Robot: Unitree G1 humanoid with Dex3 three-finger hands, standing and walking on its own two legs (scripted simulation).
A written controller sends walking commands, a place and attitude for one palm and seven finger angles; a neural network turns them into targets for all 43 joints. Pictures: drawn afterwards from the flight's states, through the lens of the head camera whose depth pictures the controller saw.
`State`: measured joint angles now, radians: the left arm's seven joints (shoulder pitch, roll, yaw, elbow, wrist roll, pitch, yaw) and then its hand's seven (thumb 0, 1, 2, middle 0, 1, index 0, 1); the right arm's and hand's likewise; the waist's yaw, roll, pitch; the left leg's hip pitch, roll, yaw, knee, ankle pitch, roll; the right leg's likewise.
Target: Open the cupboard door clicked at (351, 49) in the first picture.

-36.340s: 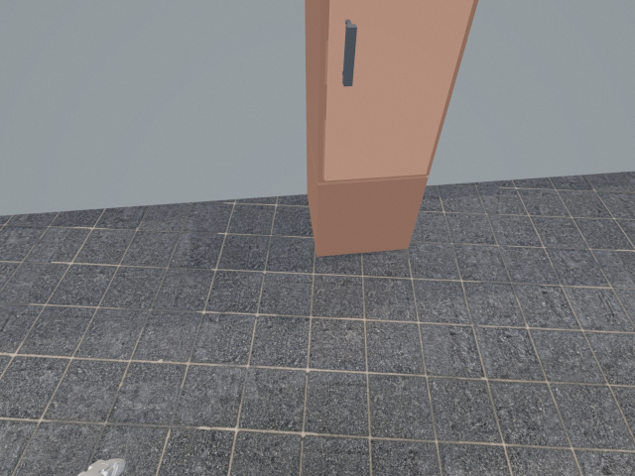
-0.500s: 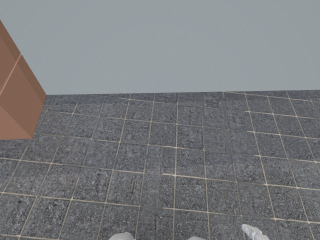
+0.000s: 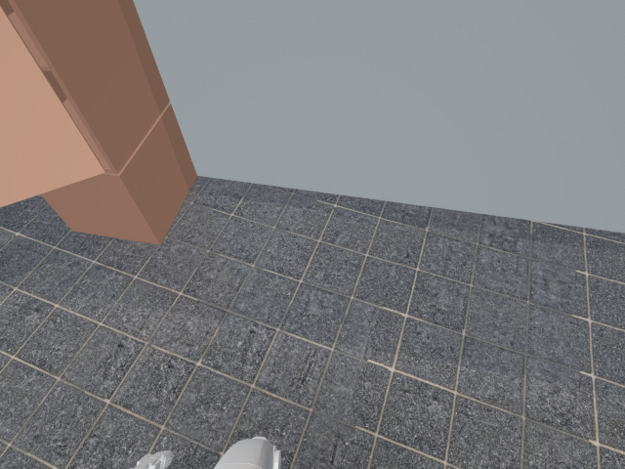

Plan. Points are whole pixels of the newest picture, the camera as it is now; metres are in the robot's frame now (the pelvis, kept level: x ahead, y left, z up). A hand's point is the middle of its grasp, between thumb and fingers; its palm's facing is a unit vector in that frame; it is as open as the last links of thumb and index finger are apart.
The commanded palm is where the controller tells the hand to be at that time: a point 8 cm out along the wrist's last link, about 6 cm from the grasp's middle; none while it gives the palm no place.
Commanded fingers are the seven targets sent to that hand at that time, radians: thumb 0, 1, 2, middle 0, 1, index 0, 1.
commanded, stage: turn to face it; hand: left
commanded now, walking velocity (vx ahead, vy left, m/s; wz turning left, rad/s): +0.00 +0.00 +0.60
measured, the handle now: out of the picture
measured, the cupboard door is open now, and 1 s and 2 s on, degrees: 39 39 39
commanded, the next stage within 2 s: take the last steps up to it in 0.72 s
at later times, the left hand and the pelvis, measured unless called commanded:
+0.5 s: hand out of the picture +0.05 +0.23 -0.16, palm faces +0.31 -0.90 -0.30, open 7.4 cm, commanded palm none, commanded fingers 0.00 0.90 0.90 -0.20 -0.30 -0.20 -0.30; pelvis +0.02 -0.01 -0.01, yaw +17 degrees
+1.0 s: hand out of the picture -0.04 +0.20 -0.18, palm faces +0.51 -0.84 -0.19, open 7.4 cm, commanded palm none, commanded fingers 0.00 0.90 0.90 -0.20 -0.30 -0.20 -0.30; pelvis +0.02 +0.02 +0.00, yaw +27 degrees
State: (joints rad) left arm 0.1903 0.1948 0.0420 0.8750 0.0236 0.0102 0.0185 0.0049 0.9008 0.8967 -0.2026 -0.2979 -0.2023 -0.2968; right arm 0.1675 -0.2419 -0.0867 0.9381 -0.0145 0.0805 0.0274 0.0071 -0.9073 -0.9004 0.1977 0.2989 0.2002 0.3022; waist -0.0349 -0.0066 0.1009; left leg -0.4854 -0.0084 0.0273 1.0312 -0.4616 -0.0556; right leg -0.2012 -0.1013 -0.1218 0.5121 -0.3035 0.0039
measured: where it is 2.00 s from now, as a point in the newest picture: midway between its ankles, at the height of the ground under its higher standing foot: (236, 457)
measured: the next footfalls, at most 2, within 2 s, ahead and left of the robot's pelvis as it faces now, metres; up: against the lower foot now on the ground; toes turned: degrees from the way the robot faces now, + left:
left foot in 0.16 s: +0.05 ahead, +0.14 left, +0.00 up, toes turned +10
right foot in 0.48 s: +0.10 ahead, -0.11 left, +0.00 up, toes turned +14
